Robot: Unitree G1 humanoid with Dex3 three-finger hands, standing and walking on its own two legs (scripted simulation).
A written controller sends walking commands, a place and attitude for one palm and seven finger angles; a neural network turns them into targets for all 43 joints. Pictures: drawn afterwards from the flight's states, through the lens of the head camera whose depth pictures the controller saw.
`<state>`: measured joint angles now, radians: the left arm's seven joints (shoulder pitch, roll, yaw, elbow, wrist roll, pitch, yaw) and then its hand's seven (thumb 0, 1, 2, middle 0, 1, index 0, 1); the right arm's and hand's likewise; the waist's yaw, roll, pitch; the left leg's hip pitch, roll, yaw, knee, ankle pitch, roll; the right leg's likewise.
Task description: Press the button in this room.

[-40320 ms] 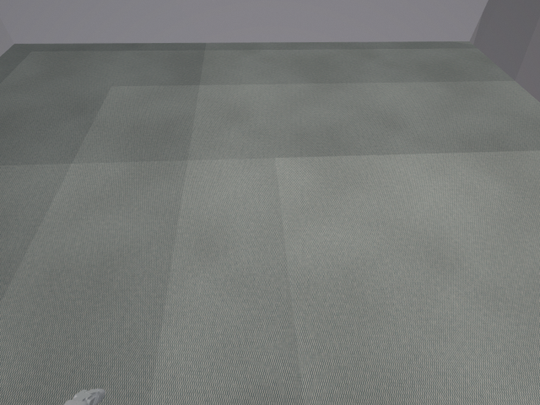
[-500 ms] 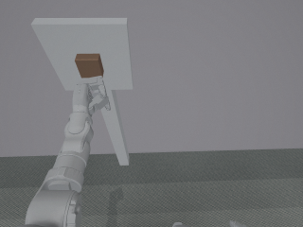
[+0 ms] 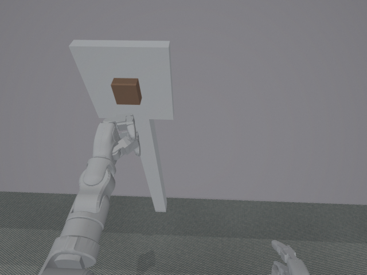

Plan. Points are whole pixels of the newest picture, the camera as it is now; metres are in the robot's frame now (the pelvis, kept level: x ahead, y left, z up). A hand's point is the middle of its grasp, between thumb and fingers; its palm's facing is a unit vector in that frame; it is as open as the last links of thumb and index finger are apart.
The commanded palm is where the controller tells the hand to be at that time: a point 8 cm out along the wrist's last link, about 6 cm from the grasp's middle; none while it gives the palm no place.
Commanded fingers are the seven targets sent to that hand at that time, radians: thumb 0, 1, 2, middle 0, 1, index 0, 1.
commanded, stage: draw the hand back to the body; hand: left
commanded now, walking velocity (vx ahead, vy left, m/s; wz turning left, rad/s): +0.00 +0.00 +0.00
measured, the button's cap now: (127, 90) +0.52 +0.17 +0.13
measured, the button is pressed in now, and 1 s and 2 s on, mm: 0 0 0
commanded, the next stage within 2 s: step back with the hand held close in 1.36 s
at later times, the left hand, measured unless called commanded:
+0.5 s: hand (87, 173) +0.27 +0.18 +0.14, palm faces +0.11 -0.98 -0.18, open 3.1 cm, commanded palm +0.23 +0.23 +0.15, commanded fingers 0.00 0.90 0.90 -1.30 -1.50 -1.30 -1.50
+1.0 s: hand (19, 198) +0.20 +0.25 +0.18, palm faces +0.36 -0.86 -0.36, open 3.1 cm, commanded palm +0.15 +0.29 +0.20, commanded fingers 0.00 0.90 0.90 -1.30 -1.50 -1.30 -1.50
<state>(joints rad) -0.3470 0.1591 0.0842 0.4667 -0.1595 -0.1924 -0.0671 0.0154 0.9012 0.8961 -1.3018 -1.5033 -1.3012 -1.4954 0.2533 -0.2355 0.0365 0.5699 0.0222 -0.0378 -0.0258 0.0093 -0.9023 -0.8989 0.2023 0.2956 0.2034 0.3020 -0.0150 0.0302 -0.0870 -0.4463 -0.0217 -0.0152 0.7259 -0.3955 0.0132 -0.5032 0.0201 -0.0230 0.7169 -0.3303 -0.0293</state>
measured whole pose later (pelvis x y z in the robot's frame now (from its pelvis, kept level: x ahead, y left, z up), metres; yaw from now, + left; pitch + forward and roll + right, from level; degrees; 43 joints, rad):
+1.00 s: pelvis +0.01 +0.02 +0.03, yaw +0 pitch -5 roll -1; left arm 0.47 0.31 0.23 -0.42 -0.04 -0.09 0.09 0.01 0.89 0.90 -1.31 -1.50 -1.31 -1.49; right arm 0.21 -0.22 0.04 0.62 -0.02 -0.09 -0.06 0.01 -0.90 -0.90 0.20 0.30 0.20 0.30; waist 0.07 0.06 0.00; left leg -0.06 -0.03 -0.01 0.42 -0.28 0.04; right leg -0.11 0.01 -0.01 0.40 -0.21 0.00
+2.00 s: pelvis -0.05 +0.03 +0.01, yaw -3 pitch +0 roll +0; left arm 0.62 0.39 0.39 -0.56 0.00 -0.22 0.13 0.01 0.89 0.89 -1.31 -1.50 -1.31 -1.49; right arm 0.21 -0.22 -0.01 0.52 0.00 -0.04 -0.07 0.01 -0.90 -0.90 0.20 0.30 0.20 0.30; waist -0.01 -0.01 0.01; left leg -0.30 -0.05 0.06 0.56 -0.26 0.07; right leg -0.38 -0.01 0.05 0.55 -0.17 0.02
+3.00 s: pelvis -0.26 +0.02 +0.01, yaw -5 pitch +3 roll -1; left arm 0.55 0.40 0.37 -0.63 -0.03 -0.27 0.14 0.01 0.89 0.90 -1.31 -1.50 -1.31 -1.50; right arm 0.16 -0.14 0.04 0.63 -0.03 -0.14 -0.02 0.01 -0.90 -0.90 0.21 0.30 0.21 0.30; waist 0.04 -0.03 -0.02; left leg -0.60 0.08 0.08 0.66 -0.24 -0.03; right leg -0.18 0.00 -0.01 0.52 -0.37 -0.01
